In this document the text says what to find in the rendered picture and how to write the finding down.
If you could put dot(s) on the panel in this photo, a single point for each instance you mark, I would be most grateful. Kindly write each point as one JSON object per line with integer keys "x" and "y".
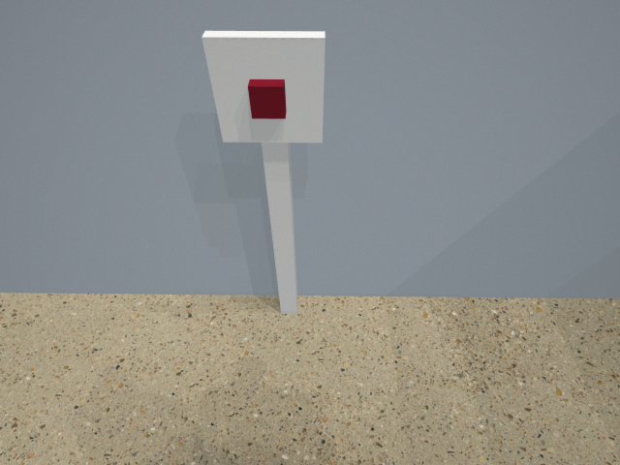
{"x": 298, "y": 57}

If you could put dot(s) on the button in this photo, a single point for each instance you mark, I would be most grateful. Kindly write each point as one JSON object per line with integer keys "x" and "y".
{"x": 267, "y": 98}

